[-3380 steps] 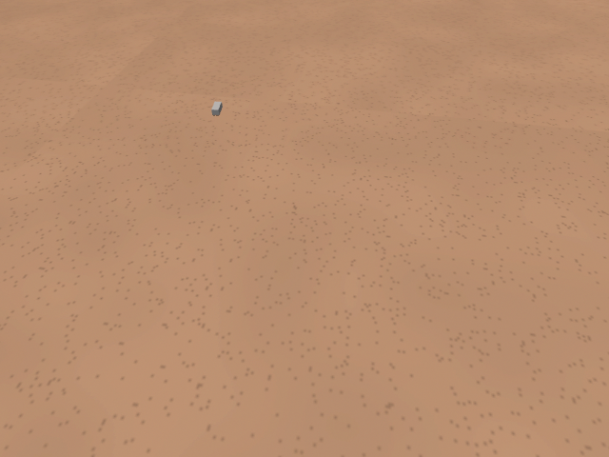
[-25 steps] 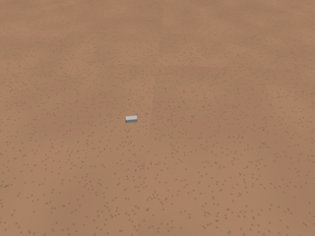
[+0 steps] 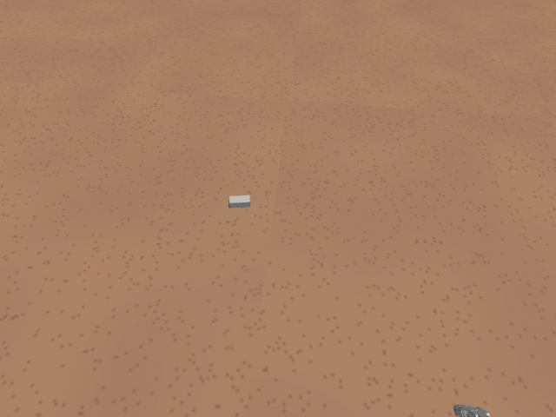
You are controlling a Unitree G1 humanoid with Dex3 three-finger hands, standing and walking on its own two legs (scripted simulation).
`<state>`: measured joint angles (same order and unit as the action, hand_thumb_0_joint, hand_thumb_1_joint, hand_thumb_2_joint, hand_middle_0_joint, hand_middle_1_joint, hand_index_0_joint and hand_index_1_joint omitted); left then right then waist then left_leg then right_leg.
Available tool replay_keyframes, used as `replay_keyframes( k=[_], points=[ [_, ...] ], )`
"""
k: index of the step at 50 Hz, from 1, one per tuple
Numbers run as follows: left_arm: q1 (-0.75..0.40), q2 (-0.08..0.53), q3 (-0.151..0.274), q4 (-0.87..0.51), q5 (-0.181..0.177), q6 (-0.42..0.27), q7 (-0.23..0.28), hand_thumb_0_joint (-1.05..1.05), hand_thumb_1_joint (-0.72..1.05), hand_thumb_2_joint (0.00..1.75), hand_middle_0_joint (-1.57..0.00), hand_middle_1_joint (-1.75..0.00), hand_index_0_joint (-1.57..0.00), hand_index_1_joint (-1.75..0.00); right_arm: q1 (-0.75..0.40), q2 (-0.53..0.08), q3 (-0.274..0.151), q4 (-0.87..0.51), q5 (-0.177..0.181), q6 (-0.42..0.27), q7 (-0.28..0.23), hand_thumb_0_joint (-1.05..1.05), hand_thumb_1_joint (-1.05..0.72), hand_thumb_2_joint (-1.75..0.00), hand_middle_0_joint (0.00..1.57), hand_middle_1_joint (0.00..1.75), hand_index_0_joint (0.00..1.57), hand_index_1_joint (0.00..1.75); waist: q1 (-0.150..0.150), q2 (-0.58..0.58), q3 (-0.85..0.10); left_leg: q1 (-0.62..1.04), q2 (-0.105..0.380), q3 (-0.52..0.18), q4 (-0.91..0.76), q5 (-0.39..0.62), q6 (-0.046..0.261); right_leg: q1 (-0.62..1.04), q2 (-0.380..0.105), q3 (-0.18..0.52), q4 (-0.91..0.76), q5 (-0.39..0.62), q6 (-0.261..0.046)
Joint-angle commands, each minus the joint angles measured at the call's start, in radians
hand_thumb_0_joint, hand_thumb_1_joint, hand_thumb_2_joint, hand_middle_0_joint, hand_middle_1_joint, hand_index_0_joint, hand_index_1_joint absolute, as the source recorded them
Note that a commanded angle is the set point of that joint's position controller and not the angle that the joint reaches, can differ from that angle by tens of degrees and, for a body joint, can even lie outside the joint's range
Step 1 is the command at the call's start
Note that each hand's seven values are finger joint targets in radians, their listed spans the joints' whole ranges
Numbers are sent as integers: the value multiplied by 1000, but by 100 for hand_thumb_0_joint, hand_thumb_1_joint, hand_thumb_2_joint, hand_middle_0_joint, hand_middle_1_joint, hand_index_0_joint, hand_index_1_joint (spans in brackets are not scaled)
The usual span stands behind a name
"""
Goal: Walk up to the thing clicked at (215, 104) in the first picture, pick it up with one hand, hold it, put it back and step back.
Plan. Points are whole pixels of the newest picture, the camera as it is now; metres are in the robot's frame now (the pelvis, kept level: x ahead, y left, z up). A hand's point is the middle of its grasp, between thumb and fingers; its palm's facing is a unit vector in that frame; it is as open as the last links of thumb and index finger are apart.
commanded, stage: step back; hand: left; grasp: from above
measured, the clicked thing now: (240, 201) +1.09 +0.23 -0.75
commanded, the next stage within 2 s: stand in 0.08 s
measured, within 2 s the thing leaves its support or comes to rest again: neither
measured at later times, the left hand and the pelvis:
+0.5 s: hand out of the picture +0.10 +0.26 -0.14, palm faces -0.04 -0.94 -0.34, open 7.4 cm; pelvis +0.01 +0.00 +0.02, yaw +0 degrees
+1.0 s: hand out of the picture +0.08 +0.26 -0.14, palm faces -0.04 -0.94 -0.34, open 7.4 cm; pelvis +0.01 +0.00 +0.02, yaw +0 degrees
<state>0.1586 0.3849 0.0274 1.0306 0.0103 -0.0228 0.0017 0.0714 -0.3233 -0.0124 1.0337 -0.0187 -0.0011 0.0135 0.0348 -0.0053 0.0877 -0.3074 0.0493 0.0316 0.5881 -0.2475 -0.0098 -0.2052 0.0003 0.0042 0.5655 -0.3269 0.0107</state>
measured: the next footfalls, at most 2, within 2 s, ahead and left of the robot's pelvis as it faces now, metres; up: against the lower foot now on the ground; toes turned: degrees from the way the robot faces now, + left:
none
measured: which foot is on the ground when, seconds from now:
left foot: down 0.00-1.00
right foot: down 0.00-1.00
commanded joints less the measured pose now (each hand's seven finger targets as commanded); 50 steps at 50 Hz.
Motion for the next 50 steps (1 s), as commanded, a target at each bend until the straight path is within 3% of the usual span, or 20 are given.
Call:
replay_keyframes(
  k=[1,3,4,5,7,11,26,32,41,43,45,50],
  points=[
    [-27,210,42,-39,-5,-25,15,0,90,90,-20,-30,-20,-30,-66,-237,-52,-32,5,-28,-20,0,-90,-90,20,30,20,30,-20,42,-165,144,98,-112,-133,238,55,23,-107,111,-133,311,-48],
    [-47,208,41,-29,-3,-24,17,0,90,90,-20,-30,-20,-30,-80,-231,-51,-18,4,-27,-20,0,-90,-90,20,30,20,30,-22,22,-167,155,99,-100,-145,267,55,39,-108,105,-147,340,-42],
    [-52,172,15,-5,-7,-23,9,0,90,90,-20,-30,-20,-30,-47,-230,-44,-8,19,-32,-14,0,-90,-90,20,30,20,30,-47,19,-176,208,88,-112,-180,247,46,35,-120,103,-180,305,-41],
    [-74,174,15,-5,-9,-22,7,0,90,90,-20,-30,-20,-30,-51,-233,-46,3,18,-33,-13,0,-90,-90,20,30,20,30,-48,17,-168,209,92,-110,-195,252,45,45,-118,102,-192,295,-36],
    [-80,177,10,8,-10,-23,6,0,90,90,-20,-30,-20,-30,-68,-227,-44,14,16,-35,-12,0,-90,-90,20,30,20,30,-43,10,-162,245,96,-108,-210,304,40,45,-117,92,-212,318,-31],
    [-105,182,11,29,-7,-19,7,0,90,90,-20,-30,-20,-30,-80,-218,-40,29,12,-37,-11,0,-90,-90,20,30,20,30,-39,0,-129,223,94,-108,-263,255,30,64,-121,88,-252,257,-24],
    [-119,181,14,47,-4,-17,6,0,90,90,-20,-30,-20,-30,-71,-226,-38,58,12,-39,-14,0,-90,-90,20,30,20,30,-39,13,-153,253,93,-87,-292,291,18,103,-134,81,-288,297,-22],
    [-117,180,13,53,-2,-12,3,0,90,90,-20,-30,-20,-30,-54,-234,-38,66,10,-31,-13,0,-90,-90,20,30,20,30,-47,5,-98,209,86,-95,-323,113,17,62,-130,90,-322,150,-24],
    [-99,182,13,48,-2,-10,3,0,90,90,-20,-30,-20,-30,-31,-234,-37,68,8,-31,-12,0,-90,-90,20,30,20,30,-49,9,-95,200,87,-106,-333,79,19,47,-122,84,-316,122,-27],
    [-96,182,12,46,-1,-11,2,0,90,90,-20,-30,-20,-30,-39,-226,-34,65,7,-31,-12,0,-90,-90,20,30,20,30,-43,-6,-99,207,87,-103,-324,108,19,42,-127,88,-317,130,-28],
    [-86,179,10,43,-2,-15,2,0,90,90,-20,-30,-20,-30,-40,-236,-37,64,10,-34,-12,0,-90,-90,20,30,20,30,-42,1,-135,242,92,-97,-299,202,23,64,-133,92,-308,209,-25],
    [-88,188,11,42,-5,-12,5,0,90,90,-20,-30,-20,-30,-26,-229,-31,69,10,-32,-13,0,-90,-90,20,30,20,30,-48,4,-113,225,88,-95,-306,201,19,65,-130,87,-308,213,-27]
  ],
)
